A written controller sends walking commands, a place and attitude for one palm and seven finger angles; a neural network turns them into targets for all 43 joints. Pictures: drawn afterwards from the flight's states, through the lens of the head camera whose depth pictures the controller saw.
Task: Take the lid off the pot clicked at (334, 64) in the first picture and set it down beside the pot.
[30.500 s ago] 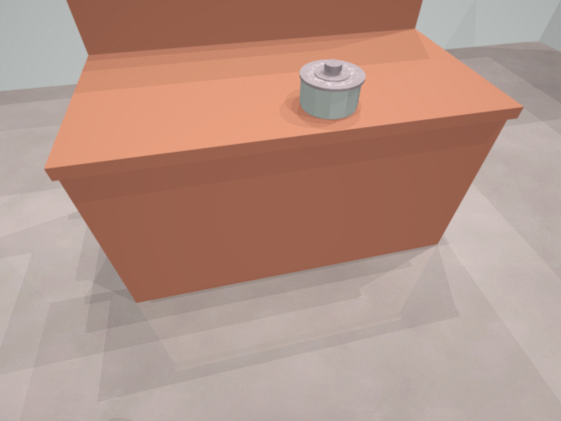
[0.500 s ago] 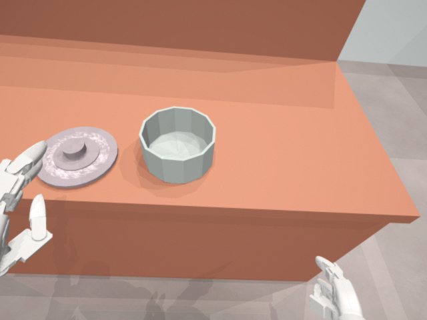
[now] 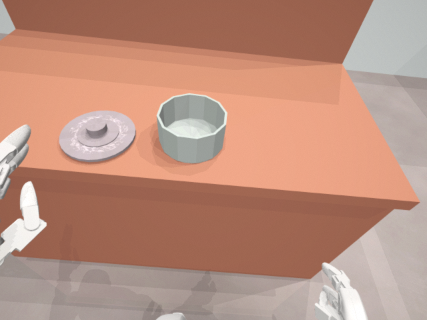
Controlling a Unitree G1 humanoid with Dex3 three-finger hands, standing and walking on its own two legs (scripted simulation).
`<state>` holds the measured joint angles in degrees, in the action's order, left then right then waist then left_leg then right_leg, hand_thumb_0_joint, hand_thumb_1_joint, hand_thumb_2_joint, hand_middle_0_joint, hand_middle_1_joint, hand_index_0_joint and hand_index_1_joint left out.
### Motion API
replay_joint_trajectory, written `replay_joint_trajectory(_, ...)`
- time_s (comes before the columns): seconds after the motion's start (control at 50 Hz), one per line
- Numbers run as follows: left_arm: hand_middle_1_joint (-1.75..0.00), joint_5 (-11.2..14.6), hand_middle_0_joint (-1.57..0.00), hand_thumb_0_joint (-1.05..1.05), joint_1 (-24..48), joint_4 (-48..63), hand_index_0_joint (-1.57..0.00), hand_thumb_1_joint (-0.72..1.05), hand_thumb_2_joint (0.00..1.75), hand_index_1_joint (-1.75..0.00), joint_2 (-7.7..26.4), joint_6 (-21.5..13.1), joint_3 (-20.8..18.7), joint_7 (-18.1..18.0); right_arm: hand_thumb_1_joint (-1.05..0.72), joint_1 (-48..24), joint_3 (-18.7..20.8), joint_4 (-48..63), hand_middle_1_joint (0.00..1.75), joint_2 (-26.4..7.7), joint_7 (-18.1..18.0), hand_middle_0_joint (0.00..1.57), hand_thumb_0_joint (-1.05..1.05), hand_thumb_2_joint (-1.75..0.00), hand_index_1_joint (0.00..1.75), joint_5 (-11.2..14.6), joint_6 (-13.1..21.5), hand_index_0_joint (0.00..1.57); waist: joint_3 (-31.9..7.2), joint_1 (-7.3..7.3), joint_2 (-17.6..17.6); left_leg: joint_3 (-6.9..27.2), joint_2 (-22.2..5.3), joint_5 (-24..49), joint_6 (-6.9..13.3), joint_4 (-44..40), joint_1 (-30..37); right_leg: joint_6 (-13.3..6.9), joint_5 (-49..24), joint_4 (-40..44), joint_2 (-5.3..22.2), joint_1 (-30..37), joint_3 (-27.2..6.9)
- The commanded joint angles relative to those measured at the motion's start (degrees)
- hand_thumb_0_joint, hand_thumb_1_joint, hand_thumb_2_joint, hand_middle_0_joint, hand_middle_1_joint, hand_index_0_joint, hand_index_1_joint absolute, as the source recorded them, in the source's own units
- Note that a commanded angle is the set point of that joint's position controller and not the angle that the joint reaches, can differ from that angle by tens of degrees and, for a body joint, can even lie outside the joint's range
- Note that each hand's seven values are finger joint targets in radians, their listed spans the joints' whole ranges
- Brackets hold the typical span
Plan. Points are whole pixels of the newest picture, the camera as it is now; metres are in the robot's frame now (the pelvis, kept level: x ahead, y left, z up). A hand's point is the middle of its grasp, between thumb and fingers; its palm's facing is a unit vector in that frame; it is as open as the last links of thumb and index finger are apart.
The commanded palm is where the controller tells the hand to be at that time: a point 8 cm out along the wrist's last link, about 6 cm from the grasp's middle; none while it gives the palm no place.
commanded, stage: step back with the hand held close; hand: left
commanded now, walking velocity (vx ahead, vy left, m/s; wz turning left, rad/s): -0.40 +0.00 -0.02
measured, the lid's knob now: (96, 127) +0.54 +0.33 +0.01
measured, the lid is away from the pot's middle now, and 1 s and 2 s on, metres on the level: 0.24 0.24 0.24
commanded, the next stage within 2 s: stop stepping back and stand still in 0.68 s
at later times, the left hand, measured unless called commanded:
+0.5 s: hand (23, 277) +0.13 +0.22 +0.18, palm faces +0.30 -0.86 -0.42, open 7.4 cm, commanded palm +0.08 +0.27 +0.20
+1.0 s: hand out of the picture +0.03 +0.23 +0.18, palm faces +0.21 -0.87 -0.45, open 7.4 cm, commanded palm -0.02 +0.30 +0.20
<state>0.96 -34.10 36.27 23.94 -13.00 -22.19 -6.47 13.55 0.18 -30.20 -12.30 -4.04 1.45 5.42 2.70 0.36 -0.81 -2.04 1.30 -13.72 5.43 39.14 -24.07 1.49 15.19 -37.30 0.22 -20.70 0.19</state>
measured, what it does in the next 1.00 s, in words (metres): walks backwards: right foot, then left foot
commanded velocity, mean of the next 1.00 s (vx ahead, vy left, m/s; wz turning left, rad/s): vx -0.24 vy -0.01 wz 0.01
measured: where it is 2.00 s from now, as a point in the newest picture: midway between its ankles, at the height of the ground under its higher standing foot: outside the picture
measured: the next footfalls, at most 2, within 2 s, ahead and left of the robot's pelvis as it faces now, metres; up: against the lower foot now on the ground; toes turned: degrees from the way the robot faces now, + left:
right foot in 0.08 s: +0.03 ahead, -0.16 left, +0.00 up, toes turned -2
left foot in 0.62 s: -0.03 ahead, +0.12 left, +0.00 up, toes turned +0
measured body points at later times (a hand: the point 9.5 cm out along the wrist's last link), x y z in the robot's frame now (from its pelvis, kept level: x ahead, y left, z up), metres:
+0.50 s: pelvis -0.06 -0.01 +0.00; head -0.06 +0.03 +0.45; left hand +0.11 +0.26 +0.21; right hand +0.10 -0.26 -0.06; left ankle +0.02 +0.07 -0.69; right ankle -0.01 -0.16 -0.72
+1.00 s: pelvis -0.16 +0.02 -0.01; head -0.18 +0.06 +0.44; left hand +0.01 +0.28 +0.20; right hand -0.04 -0.22 -0.07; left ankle -0.12 +0.11 -0.69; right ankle -0.14 -0.13 -0.72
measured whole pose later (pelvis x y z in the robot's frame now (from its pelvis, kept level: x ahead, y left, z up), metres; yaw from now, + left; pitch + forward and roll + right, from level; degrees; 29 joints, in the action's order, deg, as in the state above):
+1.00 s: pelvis -0.16 +0.02 -0.01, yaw -3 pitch -3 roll -4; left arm 3.2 -38.2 41.4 26.8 -10.4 -20.9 -5.6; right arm 16.0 0.1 -33.4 -10.6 -1.8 1.9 4.8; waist 0.4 1.9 -0.7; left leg 0.2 -1.5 -25.6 1.3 58.2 -28.4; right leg 1.4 17.6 -38.3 0.0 -18.0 3.3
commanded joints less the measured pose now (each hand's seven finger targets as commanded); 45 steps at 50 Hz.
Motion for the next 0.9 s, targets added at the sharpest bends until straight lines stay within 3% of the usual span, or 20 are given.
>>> replay_joint_trajectory(0.0, -0.3, -0.3, -0.2, 0.0, 3.0, 12.7, -0.2, 0.9, 0.9, -0.3, 8.4, -4.6, -7.7, -1.1, -0.9, -5.1, 3.2, 8.9, 0.3, -7.8, -0.1, 0.2, 0.0, -0.9, 0.3, -0.1, 4.5, 0.2, -4.2, -0.54, 10.0, 16.3, -15.3, -22.9, 2.2, -22.8, -14.6, -0.8, 2.9, -5.3, 0.1, 14.4, -0.6)
replay_joint_trajectory(0.06, -0.3, 0.3, -0.2, 0.0, 3.0, 10.8, -0.2, 0.9, 0.9, -0.3, 7.9, -4.8, -6.6, -0.6, -0.9, -4.6, 3.1, 7.9, 0.3, -7.9, 0.1, 0.2, 0.0, -0.9, 0.3, -0.2, 5.0, 0.2, -3.6, -0.53, 5.2, 14.9, -14.0, -20.0, 1.0, -18.3, -7.6, -1.5, 2.8, 4.4, 1.0, 9.7, -1.0)
replay_joint_trajectory(0.14, -0.3, 1.4, -0.2, 0.0, 4.5, 11.3, -0.2, 0.9, 0.9, -0.3, 7.5, -5.1, -4.2, -0.3, -0.9, -5.0, 3.6, 7.4, 0.3, -7.8, -0.2, 0.2, 0.0, -0.9, 0.3, 0.0, 4.5, 0.2, -11.2, 0.19, -2.4, 8.9, -9.1, -2.8, -2.2, -8.9, 8.2, -3.7, -8.8, 9.0, 5.5, 2.0, -4.5)
replay_joint_trajectory(0.26, -0.3, 1.0, -0.2, 0.0, -0.7, 13.8, -0.2, 0.9, 0.9, -0.3, 9.1, -5.1, -7.7, -0.3, -0.9, -7.5, 3.3, 9.1, 0.3, -7.8, 0.1, 0.2, 0.0, -0.9, 0.3, -0.6, 3.7, 0.2, -8.3, -0.7, 13.8, 14.9, -14.3, -24.7, 0.5, -23.2, -10.0, -1.8, 3.7, -0.5, -1.4, 13.3, 0.7)
replay_joint_trajectory(0.32, -0.3, 0.9, -0.2, 0.0, -0.5, 13.6, -0.2, 0.9, 0.9, -0.3, 9.6, -5.0, -8.2, -0.3, -0.9, -6.7, 3.5, 8.6, 0.3, -7.5, 0.2, 0.2, 0.0, -0.9, 0.3, -0.7, 4.0, 0.2, -6.4, -0.84, 10.8, 14.6, -14.4, -26.0, 0.3, -22.4, -13.0, -2.3, 4.4, 1.0, -1.5, 14.8, 0.3)
replay_joint_trajectory(0.36, -0.3, 1.4, -0.2, 0.0, -0.5, 12.8, -0.2, 0.9, 0.9, -0.3, 9.9, -4.8, -7.8, -0.3, -0.9, -5.7, 3.8, 8.5, 0.3, -7.2, 0.3, 0.2, 0.0, -0.9, 0.3, -0.4, 3.9, 0.2, -6.1, -0.53, 3.2, 8.8, -9.1, -23.8, -2.1, -12.2, -8.4, -4.7, 5.0, 9.3, 2.8, 8.1, -3.3)
replay_joint_trajectory(0.4, -0.3, 2.0, -0.2, 0.0, 1.7, 13.4, -0.2, 0.9, 0.9, -0.3, 10.1, -5.1, -5.6, -0.6, -0.9, -4.2, 4.1, 7.4, 0.3, -6.3, 0.3, 0.2, 0.0, -0.9, 0.3, -0.4, 3.7, 0.2, -6.3, 0.73, -7.4, 3.6, -1.9, -16.6, -5.4, 9.0, 4.0, -10.0, 11.5, 20.7, 14.4, -8.6, -16.1)
replay_joint_trajectory(0.44, -0.3, 2.1, -0.2, 0.0, 3.6, 11.3, -0.2, 0.9, 0.9, -0.3, 9.2, -3.7, -4.4, -1.1, -0.9, -4.8, 3.9, 5.9, 0.3, -4.5, 0.5, 0.2, 0.0, -0.9, 0.3, -0.3, 2.8, 0.2, -7.2, 1.3, -12.9, 4.1, -1.4, -13.1, -5.6, 26.8, 7.7, -12.9, 0.3, 22.8, 21.6, -14.0, -17.5)
replay_joint_trajectory(0.48, -0.3, 1.8, -0.2, 0.0, 5.9, 11.5, -0.2, 0.9, 0.9, -0.3, 9.2, -2.7, -4.1, -0.9, -0.9, -6.1, 2.7, 6.8, 0.3, -3.7, 0.7, 0.2, 0.0, -0.9, 0.3, -0.3, 1.9, 0.2, -6.3, 2.03, -11.0, 5.7, -3.1, -13.7, -5.1, 24.3, 3.0, -11.7, -17.1, 16.3, 20.3, -9.5, -13.4)
replay_joint_trajectory(0.54, -0.3, 1.3, -0.2, 0.0, 6.5, 11.5, -0.2, 0.9, 0.9, -0.3, 8.6, -3.3, -3.5, -1.7, -0.9, -6.3, 2.1, 5.9, 0.3, -4.9, 0.2, 0.2, 0.0, -0.9, 0.3, -0.2, 1.7, 0.2, -2.6, 2.78, -1.5, 4.7, -3.8, -9.1, -4.5, -1.0, 4.7, -5.9, -19.3, 5.3, 14.2, -7.1, -7.0)
replay_joint_trajectory(0.56, -0.3, 1.4, -0.2, 0.0, 5.8, 12.6, -0.2, 0.9, 0.9, -0.3, 8.6, -4.2, -4.1, -2.0, -0.9, -6.4, 2.6, 5.6, 0.3, -5.9, -0.1, 0.2, 0.0, -0.9, 0.3, -0.1, 2.4, 0.2, -2.9, 2.63, 5.3, 5.1, -5.4, -5.7, -3.5, -11.6, 3.7, -4.3, -17.3, -1.5, 10.3, -4.0, -4.8)
replay_joint_trajectory(0.6, -0.3, 1.4, -0.2, 0.0, 5.7, 15.1, -0.2, 0.9, 0.9, -0.3, 9.5, -5.5, -5.9, -2.2, -0.9, -5.8, 4.2, 5.5, 0.3, -6.2, 0.0, 0.2, 0.0, -0.9, 0.3, -0.9, 4.3, 0.2, -3.9, 2.74, 22.3, 18.7, -19.5, 19.0, 2.3, -20.8, 4.9, -1.2, 12.8, -18.9, -1.3, -10.5, -2.7)
replay_joint_trajectory(0.62, -0.3, 1.5, -0.2, 0.0, 5.8, 17.4, -0.2, 0.9, 0.9, -0.3, 10.0, -6.6, -5.9, -1.9, -0.9, -4.5, 4.4, 4.5, 0.3, -6.2, 0.7, 0.2, 0.0, -0.9, 0.3, -0.6, 5.9, 0.2, -8.1, 1.98, 17.2, 17.1, -21.0, 33.6, 3.7, -16.6, 12.5, -1.1, 18.2, -23.4, -2.5, -13.5, -4.1)
replay_joint_trajectory(0.68, -0.3, 2.4, -0.2, 0.0, 1.4, 21.0, -0.2, 0.9, 0.9, -0.3, 9.8, -4.9, -8.1, -1.3, -0.9, -3.8, 4.8, 3.5, 0.3, -6.2, 2.2, 0.2, 0.0, -0.9, 0.3, -1.4, 7.0, 0.2, -14.4, 1.35, 14.4, 15.7, -20.5, 45.9, 3.8, -11.7, 18.0, -0.1, 18.4, -23.4, -2.3, -13.6, -5.3)
replay_joint_trajectory(0.74, -0.3, 1.8, -0.2, 0.0, -0.6, 20.2, -0.2, 0.9, 0.9, -0.3, 8.5, -2.4, -7.1, -1.6, -0.9, -4.8, 4.8, 4.5, 0.3, -5.9, 3.3, 0.2, 0.0, -0.9, 0.3, -0.5, 6.3, 0.2, -13.1, 0.87, 14.8, 10.5, -18.1, 35.5, 0.9, -10.1, 12.8, -0.5, 7.2, -12.5, -0.6, -5.0, -3.0)
replay_joint_trajectory(0.76, -0.3, -3.0, -0.2, 0.0, 12.8, -36.0, -0.2, 0.9, 0.9, -0.3, -6.9, 10.3, 15.3, 4.5, -0.9, -5.5, 7.3, -8.8, 0.3, -13.9, 2.5, 0.2, 0.0, -0.9, 0.3, -3.8, 2.6, 0.2, -9.5, 4.77, 11.6, 16.6, -16.0, 39.8, 1.1, 5.6, 10.5, 1.8, 0.4, -7.7, 5.7, -9.5, -5.2)
replay_joint_trajectory(0.78, -0.3, 2.5, -0.2, 0.0, 7.7, 24.8, -0.2, 0.9, 0.9, -0.3, 5.8, 2.0, -4.3, 0.7, -0.9, -6.2, 4.4, 9.9, 0.3, -2.9, 3.3, 0.2, 0.0, -0.9, 0.3, 0.5, 3.5, 0.2, -11.3, -0.04, 12.0, 10.9, -16.8, 21.3, -0.7, -10.8, 11.4, 0.5, 4.3, -3.5, -2.3, 1.3, 2.1)
replay_joint_trajectory(0.8, -0.3, 2.4, -0.2, 0.0, 0.1, 20.8, -0.2, 0.9, 0.9, -0.3, 12.5, -1.0, -10.5, -1.0, -0.9, -7.0, 4.1, 8.2, 0.3, -7.7, 2.5, 0.2, 0.0, -0.9, 0.3, -0.3, 5.5, 0.2, -12.7, 0.03, 15.5, 10.6, -16.4, 7.9, -0.1, -12.3, 5.3, -0.6, 4.3, 1.1, -0.3, 6.5, 0.3)
replay_joint_trajectory(0.84, -0.3, 2.0, -0.2, 0.0, -11.4, 13.4, -0.2, 0.9, 0.9, -0.3, 11.5, -0.3, -10.2, -0.7, -0.9, -4.3, 3.8, 8.7, 0.3, -6.2, 2.6, 0.2, 0.0, -0.9, 0.3, 0.5, 4.2, 0.2, -10.4, -0.77, 4.4, 8.8, -11.0, -14.4, -1.5, -11.3, -1.3, -1.4, -0.6, 5.7, -1.7, 12.3, 4.6)
replay_joint_trajectory(0.88, -0.3, 1.9, -0.2, 0.0, -6.7, 16.3, -0.2, 0.9, 0.9, -0.3, 12.0, -1.0, -8.6, -0.5, -0.9, -5.0, 2.9, 9.9, 0.3, -5.2, 2.4, 0.2, 0.0, -0.9, 0.3, 0.4, 3.0, 0.2, -7.6, 0.65, -6.1, 1.4, -3.8, -19.9, -3.7, 5.0, -4.9, -5.2, 0.5, 12.6, 7.2, 8.5, -4.0)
